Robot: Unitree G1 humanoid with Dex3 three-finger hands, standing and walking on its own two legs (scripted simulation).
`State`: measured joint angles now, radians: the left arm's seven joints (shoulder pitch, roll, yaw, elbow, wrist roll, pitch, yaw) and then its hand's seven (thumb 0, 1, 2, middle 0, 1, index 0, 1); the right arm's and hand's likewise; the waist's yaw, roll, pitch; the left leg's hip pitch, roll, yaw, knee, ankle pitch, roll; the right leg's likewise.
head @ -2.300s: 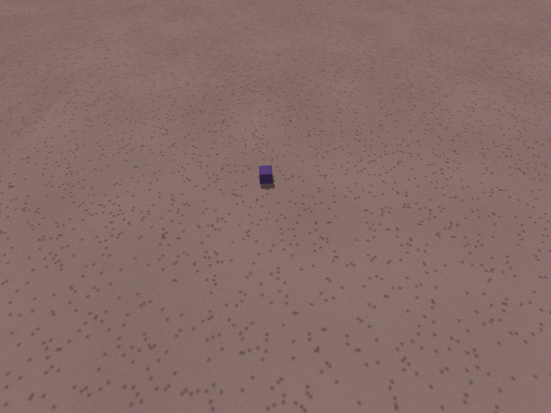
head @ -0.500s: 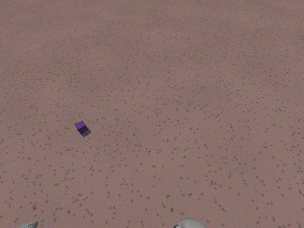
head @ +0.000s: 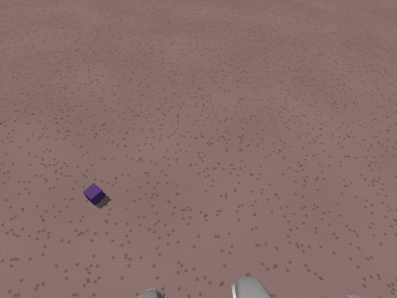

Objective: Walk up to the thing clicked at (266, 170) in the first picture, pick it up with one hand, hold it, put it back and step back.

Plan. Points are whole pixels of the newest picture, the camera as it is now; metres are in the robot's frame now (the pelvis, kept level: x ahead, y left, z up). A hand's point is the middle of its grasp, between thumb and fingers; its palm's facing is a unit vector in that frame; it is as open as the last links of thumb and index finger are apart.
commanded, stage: walk up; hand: left
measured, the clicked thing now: (94, 194) +0.74 +0.51 -0.69
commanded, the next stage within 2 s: none
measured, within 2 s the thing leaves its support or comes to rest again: neither
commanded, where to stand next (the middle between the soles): +0.30 +0.57 m, yaw -41 degrees
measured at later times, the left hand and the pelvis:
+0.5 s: hand out of the picture +0.24 +0.47 -0.09, palm faces -0.18 -0.79 -0.59, open 7.4 cm; pelvis +0.10 +0.19 +0.01, yaw -13 degrees
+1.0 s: hand out of the picture +0.36 +0.66 -0.11, palm faces -0.40 -0.71 -0.58, open 7.4 cm; pelvis +0.17 +0.41 +0.00, yaw -25 degrees
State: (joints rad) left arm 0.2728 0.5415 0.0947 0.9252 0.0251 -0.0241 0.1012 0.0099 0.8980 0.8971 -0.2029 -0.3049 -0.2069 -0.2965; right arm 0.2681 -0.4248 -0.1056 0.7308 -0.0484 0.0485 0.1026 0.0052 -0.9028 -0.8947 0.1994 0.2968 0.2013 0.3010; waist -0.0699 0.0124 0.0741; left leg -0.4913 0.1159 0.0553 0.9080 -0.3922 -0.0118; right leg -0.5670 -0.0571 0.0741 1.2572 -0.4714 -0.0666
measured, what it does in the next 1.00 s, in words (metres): steps to the left, turning right: right foot, then left foot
